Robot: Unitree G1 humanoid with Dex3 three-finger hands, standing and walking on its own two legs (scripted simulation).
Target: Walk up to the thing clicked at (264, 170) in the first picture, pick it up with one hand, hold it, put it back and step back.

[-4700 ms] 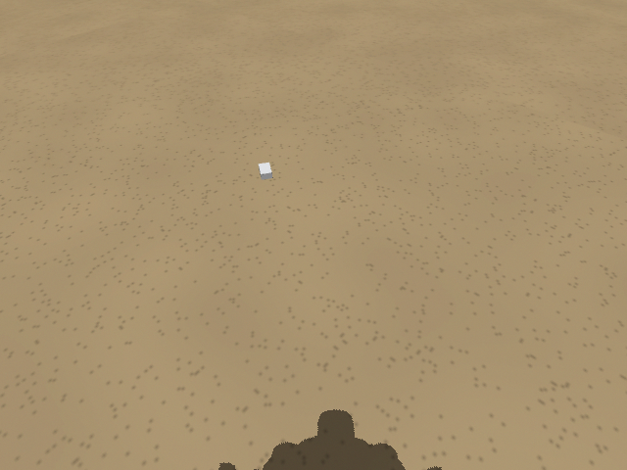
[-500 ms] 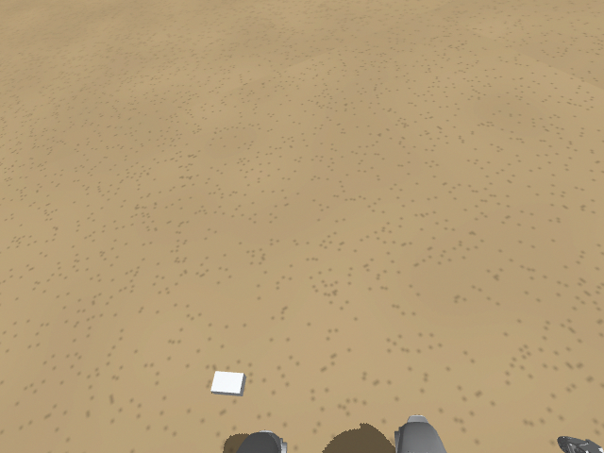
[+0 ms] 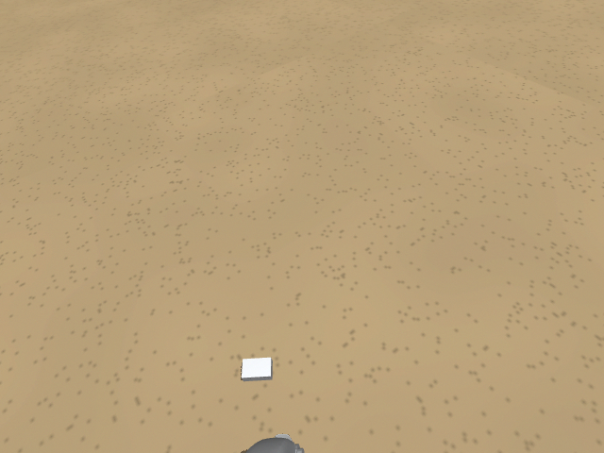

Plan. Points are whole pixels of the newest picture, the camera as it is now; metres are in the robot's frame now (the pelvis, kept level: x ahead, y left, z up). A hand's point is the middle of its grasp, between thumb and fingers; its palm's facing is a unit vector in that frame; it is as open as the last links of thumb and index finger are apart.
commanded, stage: walk up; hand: left
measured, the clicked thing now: (257, 369) +0.48 +0.23 -0.72
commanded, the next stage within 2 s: stand in 1.92 s
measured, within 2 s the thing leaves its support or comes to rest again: neither
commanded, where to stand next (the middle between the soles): +0.10 -0.01 m, yaw +0 degrees
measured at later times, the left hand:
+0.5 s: hand out of the picture +0.09 +0.31 -0.13, palm faces -0.10 -0.92 -0.39, open 7.3 cm
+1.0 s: hand out of the picture +0.16 +0.25 -0.11, palm faces -0.06 -0.93 -0.36, open 7.3 cm
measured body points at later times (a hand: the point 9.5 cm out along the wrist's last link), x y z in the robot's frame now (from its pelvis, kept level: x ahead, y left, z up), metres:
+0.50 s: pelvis +0.01 +0.04 +0.02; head +0.03 +0.04 +0.47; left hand +0.10 +0.36 -0.11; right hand +0.01 -0.30 -0.09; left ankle +0.03 +0.15 -0.71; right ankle +0.00 -0.11 -0.71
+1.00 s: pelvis +0.03 +0.00 +0.03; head +0.06 -0.01 +0.48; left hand +0.16 +0.29 -0.09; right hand +0.13 -0.30 -0.10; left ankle +0.04 +0.15 -0.71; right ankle +0.00 -0.11 -0.71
